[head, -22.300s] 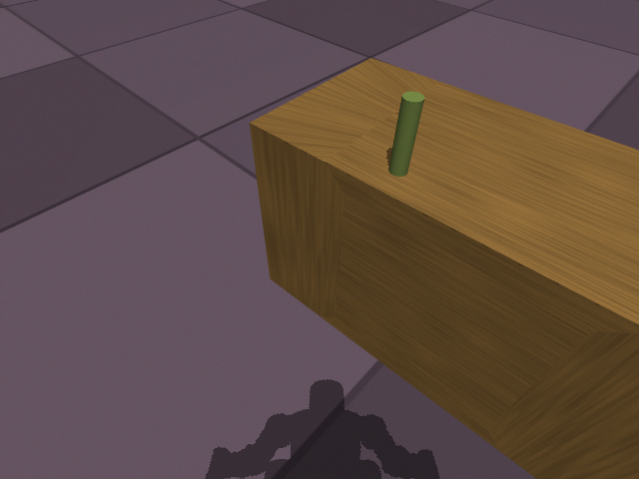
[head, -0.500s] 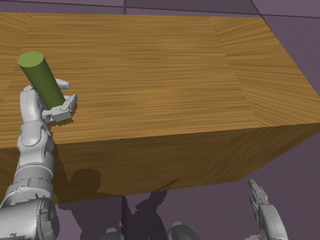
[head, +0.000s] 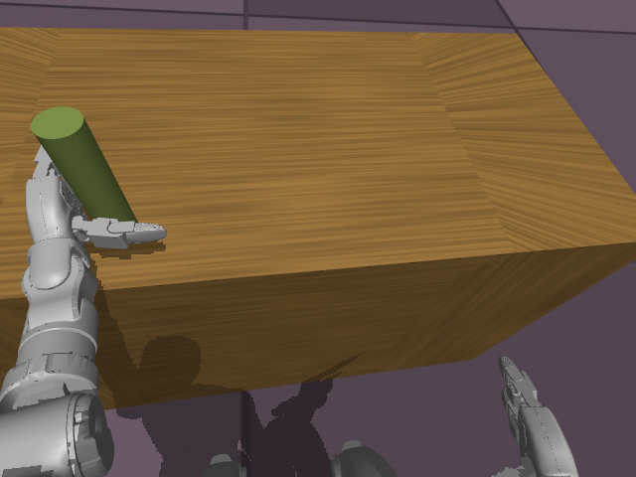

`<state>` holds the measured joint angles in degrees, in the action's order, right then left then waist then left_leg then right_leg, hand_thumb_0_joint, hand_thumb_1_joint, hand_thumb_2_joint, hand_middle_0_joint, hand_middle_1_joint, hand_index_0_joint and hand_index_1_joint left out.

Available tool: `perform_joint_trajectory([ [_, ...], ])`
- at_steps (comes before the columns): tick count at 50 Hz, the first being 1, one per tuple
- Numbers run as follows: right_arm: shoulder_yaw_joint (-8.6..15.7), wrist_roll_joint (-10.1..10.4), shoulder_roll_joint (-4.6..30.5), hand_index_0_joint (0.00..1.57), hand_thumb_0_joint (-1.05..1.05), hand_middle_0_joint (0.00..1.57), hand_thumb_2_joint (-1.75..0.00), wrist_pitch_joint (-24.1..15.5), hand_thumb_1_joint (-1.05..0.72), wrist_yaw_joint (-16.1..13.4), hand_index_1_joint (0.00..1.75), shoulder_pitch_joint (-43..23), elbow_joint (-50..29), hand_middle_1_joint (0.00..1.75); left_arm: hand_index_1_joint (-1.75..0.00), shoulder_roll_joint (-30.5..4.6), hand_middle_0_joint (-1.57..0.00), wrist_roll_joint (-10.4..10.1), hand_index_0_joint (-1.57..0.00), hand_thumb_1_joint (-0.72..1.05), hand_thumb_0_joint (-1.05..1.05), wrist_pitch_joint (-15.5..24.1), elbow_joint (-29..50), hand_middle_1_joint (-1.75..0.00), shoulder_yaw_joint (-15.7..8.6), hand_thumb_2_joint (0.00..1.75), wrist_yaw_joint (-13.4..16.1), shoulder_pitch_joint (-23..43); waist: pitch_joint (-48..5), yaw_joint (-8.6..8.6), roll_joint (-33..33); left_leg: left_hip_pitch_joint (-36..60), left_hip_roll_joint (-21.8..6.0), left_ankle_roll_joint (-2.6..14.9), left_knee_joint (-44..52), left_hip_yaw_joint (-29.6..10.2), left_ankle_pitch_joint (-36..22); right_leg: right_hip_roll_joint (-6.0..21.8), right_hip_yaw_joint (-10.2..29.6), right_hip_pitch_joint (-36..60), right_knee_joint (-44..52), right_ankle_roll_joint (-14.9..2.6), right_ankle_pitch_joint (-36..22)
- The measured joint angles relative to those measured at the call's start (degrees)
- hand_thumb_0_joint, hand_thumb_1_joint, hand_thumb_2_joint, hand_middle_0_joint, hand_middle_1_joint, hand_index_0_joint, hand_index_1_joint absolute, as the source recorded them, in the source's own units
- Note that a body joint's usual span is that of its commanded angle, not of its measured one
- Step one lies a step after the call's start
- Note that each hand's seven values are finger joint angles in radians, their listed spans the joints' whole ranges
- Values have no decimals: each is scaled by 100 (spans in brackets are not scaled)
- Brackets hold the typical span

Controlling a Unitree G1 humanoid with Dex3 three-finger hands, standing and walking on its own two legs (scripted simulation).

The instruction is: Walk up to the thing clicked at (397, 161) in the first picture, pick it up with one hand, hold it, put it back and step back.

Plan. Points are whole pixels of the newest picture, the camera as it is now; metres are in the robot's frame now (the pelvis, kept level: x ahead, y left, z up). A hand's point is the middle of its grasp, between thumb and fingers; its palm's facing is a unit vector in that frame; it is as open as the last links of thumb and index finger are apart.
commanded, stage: withdraw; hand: left
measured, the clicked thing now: (95, 186) +0.47 +0.21 +0.09
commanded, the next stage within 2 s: rise in 0.22 s
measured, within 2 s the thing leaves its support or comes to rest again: neither
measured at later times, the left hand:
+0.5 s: hand out of the picture +0.46 +0.30 +0.15, palm faces +0.27 -0.94 -0.23, open 17.4 cm
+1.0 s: hand out of the picture +0.29 +0.28 +0.16, palm faces +0.37 -0.85 -0.37, open 17.5 cm
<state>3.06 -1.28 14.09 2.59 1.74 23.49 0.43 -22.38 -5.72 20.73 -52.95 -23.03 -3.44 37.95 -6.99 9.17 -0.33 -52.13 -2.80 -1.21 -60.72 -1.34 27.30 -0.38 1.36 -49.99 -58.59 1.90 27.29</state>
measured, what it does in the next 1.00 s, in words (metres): stands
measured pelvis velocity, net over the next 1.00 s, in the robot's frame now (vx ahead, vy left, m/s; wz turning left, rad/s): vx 0.02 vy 0.00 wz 0.02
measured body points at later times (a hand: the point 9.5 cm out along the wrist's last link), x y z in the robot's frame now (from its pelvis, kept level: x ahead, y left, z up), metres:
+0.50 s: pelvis +0.01 +0.00 +0.03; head +0.08 +0.01 +0.48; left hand +0.44 +0.35 +0.17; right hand +0.16 -0.25 -0.03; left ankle +0.01 +0.13 -0.67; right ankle +0.01 -0.14 -0.67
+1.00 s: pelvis +0.02 +0.00 +0.04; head +0.04 -0.01 +0.49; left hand +0.27 +0.33 +0.18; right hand +0.19 -0.26 -0.02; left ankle +0.01 +0.13 -0.67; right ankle +0.01 -0.14 -0.67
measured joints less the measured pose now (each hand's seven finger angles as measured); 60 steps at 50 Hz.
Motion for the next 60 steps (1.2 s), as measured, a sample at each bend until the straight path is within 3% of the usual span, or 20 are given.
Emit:
perform_joint_trajectory([
  [8,35,101,22,6,-1,6,-5,118,52,-123,5,-12,210,6,-8,-401,-9,-42,-10,-42,-1,-479,331,-9,-203,11,-121,141,-34,-91,22,428,-13,-6,299,1,-62,-6,-12,437,320,-8,-75],
  [18,-114,312,-9,6,-1,6,-5,-29,54,-165,5,-216,1093,6,-3,-1129,-5,-241,-7,-46,-1,-1234,-211,-4,-204,4,-820,537,-116,-304,137,942,23,24,795,33,-223,38,0,956,826,4,-239],
  [23,-146,377,-32,6,-1,6,-5,36,55,-91,5,-270,1350,6,-4,-1270,-5,287,-7,-50,-1,-1625,-104,-5,7,4,-637,287,-2,-410,180,1204,55,35,1046,82,-318,76,39,1195,1045,26,-324],
  [26,-162,405,-13,6,-1,6,-5,128,55,-62,6,-338,1515,6,-5,-1346,-5,488,-7,-53,-1,-1759,-70,-5,-76,4,-454,163,56,-450,175,1333,57,33,1167,97,-366,80,49,1315,1157,24,-371],
  [33,-88,436,52,6,-1,6,-6,167,53,-71,6,-363,1670,6,-5,-1593,-6,641,-7,-57,-1,-1825,172,-4,-276,3,-13,-271,90,-559,115,1580,66,22,1382,86,-444,91,30,1560,1353,12,-432],
  [40,-2,489,73,6,-1,6,-6,106,52,-30,6,-290,1773,6,-4,-1138,-6,505,-6,-57,-1,-1897,1515,-3,-29,2,202,-1508,1,-807,182,1859,93,19,1488,54,-437,121,-11,1869,1483,13,-420],
  [49,257,582,5,6,-1,6,-6,140,51,-149,6,-189,1585,6,-4,-105,-7,181,-7,-55,-1,-1917,5175,-4,313,1,415,-4306,92,-1001,255,2318,142,18,1565,67,-386,175,-6,2297,1478,14,-320],
  [54,391,544,-45,6,-1,6,-6,211,51,-244,5,-82,1582,6,-4,169,-7,95,-7,-54,-1,-1887,6547,-4,438,1,474,-5519,141,-1105,259,2415,165,-3,1539,40,-378,197,-32,2371,1370,-4,-254],
  [60,488,503,-126,6,-1,6,-6,234,51,-313,5,-3,1352,6,-4,360,-6,59,-7,-53,-1,-1786,7511,-4,594,0,449,-6608,130,-1176,313,2403,179,-38,1428,7,-369,207,-60,2331,1167,-38,-181],
])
